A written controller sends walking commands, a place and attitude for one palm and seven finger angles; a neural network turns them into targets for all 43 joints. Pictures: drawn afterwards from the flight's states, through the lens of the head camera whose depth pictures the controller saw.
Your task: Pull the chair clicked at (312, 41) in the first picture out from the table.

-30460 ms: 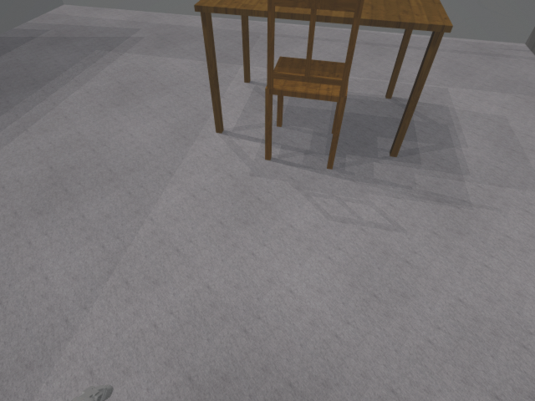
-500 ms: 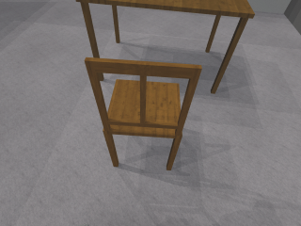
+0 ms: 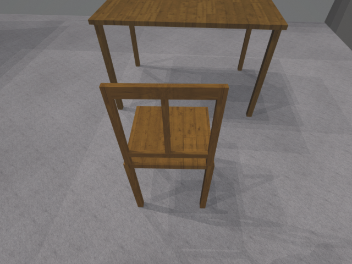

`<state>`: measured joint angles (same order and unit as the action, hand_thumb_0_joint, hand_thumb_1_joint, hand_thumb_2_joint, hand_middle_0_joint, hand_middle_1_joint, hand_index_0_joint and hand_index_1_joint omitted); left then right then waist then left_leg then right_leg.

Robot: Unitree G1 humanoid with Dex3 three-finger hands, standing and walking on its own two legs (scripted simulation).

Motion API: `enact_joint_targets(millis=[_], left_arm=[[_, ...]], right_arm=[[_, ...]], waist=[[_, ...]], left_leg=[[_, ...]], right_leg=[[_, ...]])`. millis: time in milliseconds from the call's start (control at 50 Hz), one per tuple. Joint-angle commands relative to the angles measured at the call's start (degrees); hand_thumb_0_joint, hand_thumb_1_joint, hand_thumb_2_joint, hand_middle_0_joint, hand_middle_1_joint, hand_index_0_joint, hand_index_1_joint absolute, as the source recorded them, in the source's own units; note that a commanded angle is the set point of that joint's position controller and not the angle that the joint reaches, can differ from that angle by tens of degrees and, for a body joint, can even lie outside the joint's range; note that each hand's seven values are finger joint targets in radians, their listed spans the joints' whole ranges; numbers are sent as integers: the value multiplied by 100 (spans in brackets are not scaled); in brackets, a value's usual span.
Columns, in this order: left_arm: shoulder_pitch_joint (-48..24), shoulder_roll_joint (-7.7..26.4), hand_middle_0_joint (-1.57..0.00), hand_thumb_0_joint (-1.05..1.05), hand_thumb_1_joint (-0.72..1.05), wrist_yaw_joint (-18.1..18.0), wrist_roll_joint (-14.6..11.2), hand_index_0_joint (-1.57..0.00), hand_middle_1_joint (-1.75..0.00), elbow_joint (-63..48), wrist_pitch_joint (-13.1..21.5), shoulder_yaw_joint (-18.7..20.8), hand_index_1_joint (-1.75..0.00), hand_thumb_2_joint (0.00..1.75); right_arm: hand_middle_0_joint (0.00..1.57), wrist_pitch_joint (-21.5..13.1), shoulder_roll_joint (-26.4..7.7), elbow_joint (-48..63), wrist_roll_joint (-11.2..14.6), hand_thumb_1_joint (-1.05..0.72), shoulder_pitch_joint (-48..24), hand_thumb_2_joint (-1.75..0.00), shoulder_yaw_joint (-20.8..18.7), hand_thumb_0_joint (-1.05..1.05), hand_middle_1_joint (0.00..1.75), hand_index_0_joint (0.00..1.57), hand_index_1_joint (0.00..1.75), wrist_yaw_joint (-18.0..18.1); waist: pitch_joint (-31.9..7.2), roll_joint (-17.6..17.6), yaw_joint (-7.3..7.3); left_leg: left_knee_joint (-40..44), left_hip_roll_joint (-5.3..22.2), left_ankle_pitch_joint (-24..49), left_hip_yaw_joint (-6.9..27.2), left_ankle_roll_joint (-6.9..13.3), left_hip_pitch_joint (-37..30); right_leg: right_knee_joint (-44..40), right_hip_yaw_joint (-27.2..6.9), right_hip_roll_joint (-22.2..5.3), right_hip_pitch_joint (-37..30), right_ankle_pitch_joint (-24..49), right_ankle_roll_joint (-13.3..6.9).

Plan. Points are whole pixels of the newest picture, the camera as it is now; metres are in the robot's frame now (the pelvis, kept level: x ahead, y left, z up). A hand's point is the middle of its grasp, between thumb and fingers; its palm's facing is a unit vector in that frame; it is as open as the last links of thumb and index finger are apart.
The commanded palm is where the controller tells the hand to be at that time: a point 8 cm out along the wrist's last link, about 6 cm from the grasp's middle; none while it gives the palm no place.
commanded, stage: let the arm hang, fingers relaxed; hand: left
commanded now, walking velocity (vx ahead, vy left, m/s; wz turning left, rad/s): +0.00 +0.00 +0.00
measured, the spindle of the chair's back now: (166, 128) +0.58 +0.07 -0.09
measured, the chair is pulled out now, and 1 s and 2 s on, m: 0.64 0.64 0.64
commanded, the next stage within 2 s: look to check the result in 0.24 s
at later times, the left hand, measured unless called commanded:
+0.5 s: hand out of the picture -0.01 +0.15 -0.17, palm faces +0.04 -0.99 -0.16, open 7.3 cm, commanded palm none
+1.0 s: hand out of the picture -0.02 +0.13 -0.17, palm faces +0.05 -0.99 -0.16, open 7.3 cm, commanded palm none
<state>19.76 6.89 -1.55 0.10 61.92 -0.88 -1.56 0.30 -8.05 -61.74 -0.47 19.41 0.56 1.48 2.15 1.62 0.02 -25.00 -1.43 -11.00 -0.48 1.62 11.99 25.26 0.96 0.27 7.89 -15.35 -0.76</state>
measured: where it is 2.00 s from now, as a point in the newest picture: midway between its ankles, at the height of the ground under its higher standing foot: outside the picture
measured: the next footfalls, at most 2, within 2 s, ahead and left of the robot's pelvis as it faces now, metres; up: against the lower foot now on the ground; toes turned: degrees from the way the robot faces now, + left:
none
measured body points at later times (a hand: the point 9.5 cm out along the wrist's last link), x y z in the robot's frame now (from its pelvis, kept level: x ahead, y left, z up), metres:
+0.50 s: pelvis +0.01 -0.01 +0.00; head +0.01 -0.01 +0.45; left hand -0.01 +0.20 -0.16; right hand -0.03 -0.20 -0.17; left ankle +0.03 +0.10 -0.74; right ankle -0.02 -0.11 -0.74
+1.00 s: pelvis +0.01 -0.01 +0.00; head +0.02 -0.02 +0.45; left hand -0.02 +0.19 -0.16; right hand -0.03 -0.21 -0.17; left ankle +0.03 +0.10 -0.74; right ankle -0.02 -0.11 -0.74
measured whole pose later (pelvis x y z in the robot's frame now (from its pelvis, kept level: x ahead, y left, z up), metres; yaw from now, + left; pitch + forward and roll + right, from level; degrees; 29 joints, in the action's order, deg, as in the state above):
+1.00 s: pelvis +0.01 -0.01 +0.00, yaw +0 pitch -2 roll +0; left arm 20.0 5.2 -2.1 0.1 62.8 0.1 -0.8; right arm -0.8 -6.2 -63.8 -0.3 20.0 0.3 2.5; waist 3.0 0.9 0.1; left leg -24.8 -0.6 -11.7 -0.4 0.6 11.4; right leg 25.4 1.0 1.1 7.5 -16.1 -1.8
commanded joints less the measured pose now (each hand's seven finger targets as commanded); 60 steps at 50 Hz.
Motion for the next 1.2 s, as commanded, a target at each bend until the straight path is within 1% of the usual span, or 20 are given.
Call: enact_joint_targets(millis=[0,20,100,160,260,340,400,420,460,560,620,700,780,840,900,920,940,1020,1100,1180], left_arm=[[437,569,-20,0,90,-75,17,-20,-30,-89,72,142,-30,90],[450,578,-20,0,90,-79,19,-20,-30,-72,76,145,-30,90],[479,466,-20,0,90,-87,11,-20,-30,-35,94,153,-30,90],[514,415,-20,0,90,-93,16,-20,-30,1,107,156,-30,90],[529,355,-20,0,90,-103,10,-20,-30,28,127,156,-30,90],[566,342,-20,0,90,-110,10,-20,-30,37,120,153,-30,90],[559,348,-20,0,90,-107,5,-20,-30,37,128,162,-30,90],[556,349,-20,0,90,-109,7,-20,-30,42,126,151,-30,90],[550,336,-20,0,90,-107,8,-20,-30,36,119,160,-30,90],[554,332,-20,0,90,-105,12,-20,-30,22,116,160,-30,90],[555,347,-20,0,90,-107,17,-20,-30,2,112,162,-30,90],[588,327,-20,0,90,-105,13,-20,-30,0,133,172,-30,90],[575,326,-20,0,90,-105,15,-20,-30,10,146,168,-30,90],[584,331,-20,0,90,-108,16,-20,-30,4,130,161,-30,90],[613,316,-20,0,90,-104,11,-20,-30,23,138,165,-30,90],[582,326,-20,0,90,-106,15,-20,-30,17,137,167,-30,90],[593,329,-20,0,90,-105,15,-20,-30,6,132,168,-30,90],[560,329,-20,0,90,-101,19,-20,-30,7,128,165,-30,90],[579,322,-20,0,90,-97,15,-20,-30,-7,134,176,-30,90],[540,319,-20,0,90,-103,8,-20,-30,-23,142,173,-30,90]], right_arm=[[20,-90,-452,82,-13,-90,471,-90,-118,0,30,20,30,72],[20,-84,-421,71,-3,-90,494,-90,-114,0,30,20,30,76],[20,-129,-366,17,-11,-90,585,-90,-116,0,30,20,30,99],[20,-144,-313,-15,2,-90,588,-90,-107,0,30,20,30,112],[20,-161,-256,-79,8,-90,669,-90,-102,0,30,20,30,131],[20,-152,-221,-102,7,-90,673,-90,-105,0,30,20,30,135],[20,-165,-230,-111,10,-90,687,-90,-104,0,30,20,30,139],[20,-153,-202,-108,16,-90,684,-90,-99,0,30,20,30,136],[20,-156,-221,-125,4,-90,662,-90,-108,0,30,20,30,138],[20,-150,-232,-122,5,-90,639,-90,-110,0,30,20,30,135],[20,-142,-222,-109,3,-90,669,-90,-113,0,30,20,30,128],[20,-169,-236,-105,4,-90,640,-90,-114,0,30,20,30,136],[20,-173,-231,-128,7,-90,634,-90,-114,0,30,20,30,137],[20,-158,-219,-144,11,-90,623,-90,-101,0,30,20,30,137],[20,-166,-219,-136,9,-90,638,-90,-100,0,30,20,30,146],[20,-161,-188,-143,15,-90,653,-90,-95,0,30,20,30,149],[20,-163,-212,-158,12,-90,642,-90,-93,0,30,20,30,148],[20,-146,-190,-152,13,-90,649,-90,-91,0,30,20,30,146],[20,-161,-216,-137,11,-90,634,-90,-100,0,30,20,30,146],[20,-154,-205,-144,10,-90,641,-90,-104,0,30,20,30,150]], waist=[[526,-90,33],[568,-185,22],[318,-10,35],[353,-171,23],[390,-230,37],[480,-98,35],[365,-147,32],[445,-242,27],[464,-120,34],[570,-186,30],[548,-138,30],[330,-208,37],[351,-274,43],[526,-155,41],[432,-90,38],[491,-181,39],[450,-104,37],[588,-201,36],[420,-156,33],[401,-204,46]], left_leg=[[554,586,-371,679,166,106],[543,596,-372,673,177,162],[522,614,-101,692,182,-8],[453,616,125,653,180,-17],[379,623,482,613,177,-90],[392,617,421,594,169,-52],[372,631,508,607,177,-124],[376,626,410,600,176,-64],[421,637,350,606,170,-104],[448,636,261,624,174,-47],[468,629,119,644,181,9],[416,644,398,625,181,-194],[378,643,523,593,170,-229],[413,638,409,600,165,-131],[390,643,489,596,169,-211],[386,649,506,599,177,-142],[394,645,479,604,166,-159],[423,646,301,608,164,-69],[391,644,367,601,160,-182],[353,642,433,579,142,-197]], right_leg=[[-634,-513,-508,681,-57,-264],[-662,-476,-504,656,-60,-265],[-549,-481,-501,573,187,-272],[-548,-489,-513,548,368,-270],[-552,-515,-526,536,597,-274],[-572,-530,-522,561,561,-283],[-563,-515,-531,491,620,-271],[-587,-491,-521,509,557,-276],[-568,-508,-520,582,495,-281],[-576,-520,-506,635,440,-281],[-594,-498,-490,594,326,-280],[-543,-532,-511,563,545,-282],[-560,-545,-532,561,640,-282],[-581,-555,-517,628,531,-293],[-576,-566,-525,591,601,-299],[-589,-525,-509,556,618,-297],[-585,-556,-522,554,584,-300],[-625,-526,-505,598,456,-309],[-608,-562,-532,562,522,-306],[-608,-572,-533,546,578,-320]])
